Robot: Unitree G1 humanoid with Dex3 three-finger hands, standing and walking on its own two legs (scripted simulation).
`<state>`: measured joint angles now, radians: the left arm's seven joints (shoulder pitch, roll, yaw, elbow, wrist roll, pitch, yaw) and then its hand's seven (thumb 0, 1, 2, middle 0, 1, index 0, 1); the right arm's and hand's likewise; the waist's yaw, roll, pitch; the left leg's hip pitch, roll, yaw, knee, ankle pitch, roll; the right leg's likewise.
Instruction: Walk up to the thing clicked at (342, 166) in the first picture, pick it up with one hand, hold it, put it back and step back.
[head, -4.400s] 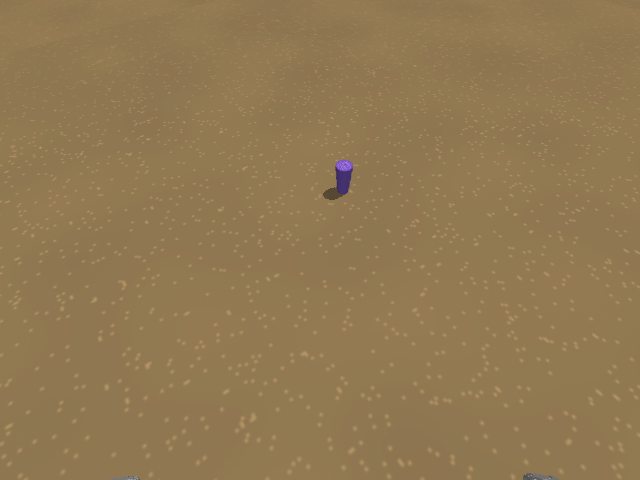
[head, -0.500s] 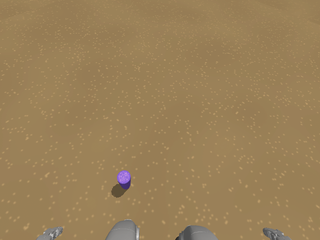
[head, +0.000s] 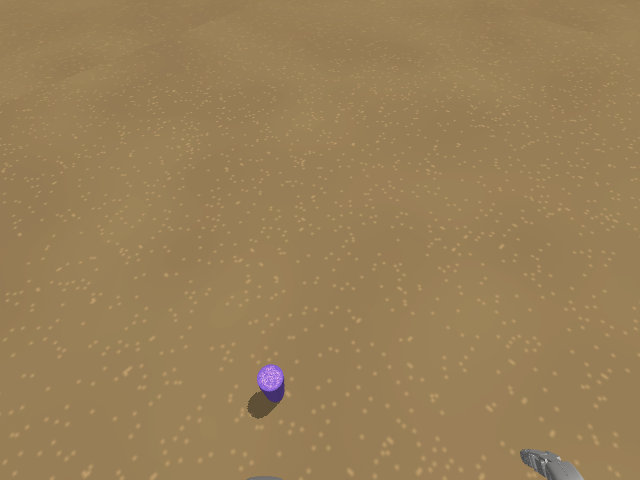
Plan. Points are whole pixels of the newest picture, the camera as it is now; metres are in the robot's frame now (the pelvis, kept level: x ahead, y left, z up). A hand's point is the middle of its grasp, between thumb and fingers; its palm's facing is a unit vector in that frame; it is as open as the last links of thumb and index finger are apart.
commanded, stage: walk up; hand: left
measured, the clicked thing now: (273, 386) +0.43 +0.18 -0.70
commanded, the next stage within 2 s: stand in 0.80 s
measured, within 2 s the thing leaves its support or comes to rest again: neither
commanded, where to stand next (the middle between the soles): +0.08 -0.02 m, yaw -2 degrees
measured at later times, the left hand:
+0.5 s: hand out of the picture +0.10 +0.25 -0.16, palm faces -0.03 -0.95 -0.31, open 7.4 cm
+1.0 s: hand out of the picture +0.08 +0.25 -0.16, palm faces -0.02 -0.95 -0.32, open 7.4 cm
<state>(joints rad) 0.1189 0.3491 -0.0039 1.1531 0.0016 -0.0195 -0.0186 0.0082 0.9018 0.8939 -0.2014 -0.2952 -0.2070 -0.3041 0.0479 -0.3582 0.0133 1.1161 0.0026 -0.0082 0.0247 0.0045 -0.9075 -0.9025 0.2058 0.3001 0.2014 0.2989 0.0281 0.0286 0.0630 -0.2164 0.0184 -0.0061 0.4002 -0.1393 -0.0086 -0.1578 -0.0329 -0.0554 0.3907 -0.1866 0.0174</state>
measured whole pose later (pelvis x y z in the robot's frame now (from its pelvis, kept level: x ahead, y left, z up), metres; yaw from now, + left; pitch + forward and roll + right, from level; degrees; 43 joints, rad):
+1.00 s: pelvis +0.02 +0.00 +0.00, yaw +0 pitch -2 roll +0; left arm 0.11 0.34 0.00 1.16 0.02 -0.01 -0.02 0.01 0.90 0.89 -0.20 -0.30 -0.21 -0.30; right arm 0.07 -0.34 0.01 1.15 -0.01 -0.01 0.02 0.00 -0.91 -0.90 0.21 0.30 0.20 0.30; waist 0.01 0.00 0.04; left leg -0.17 0.01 0.00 0.33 -0.14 0.00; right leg -0.11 -0.04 -0.05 0.32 -0.18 0.03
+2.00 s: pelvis +0.04 +0.00 +0.01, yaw +0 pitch -2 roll +0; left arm 0.11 0.34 0.00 1.14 0.01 -0.01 -0.01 0.01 0.90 0.89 -0.20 -0.30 -0.21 -0.30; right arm 0.09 -0.35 0.01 1.13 -0.01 -0.01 0.01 0.00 -0.91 -0.90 0.21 0.30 0.20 0.30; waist 0.00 0.00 0.05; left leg -0.13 0.01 0.00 0.32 -0.16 -0.01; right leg -0.06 -0.04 -0.05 0.30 -0.20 0.03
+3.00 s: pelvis +0.04 +0.00 +0.01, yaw +0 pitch -2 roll +0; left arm 0.13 0.35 0.00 1.12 0.01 -0.01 -0.01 0.01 0.90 0.89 -0.20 -0.30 -0.21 -0.30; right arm 0.11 -0.35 0.01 1.13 -0.01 -0.01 0.01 0.00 -0.91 -0.90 0.21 0.30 0.20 0.30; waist 0.00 0.00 0.05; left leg -0.13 0.01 0.00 0.33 -0.17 0.00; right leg -0.07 -0.05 -0.05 0.30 -0.20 0.03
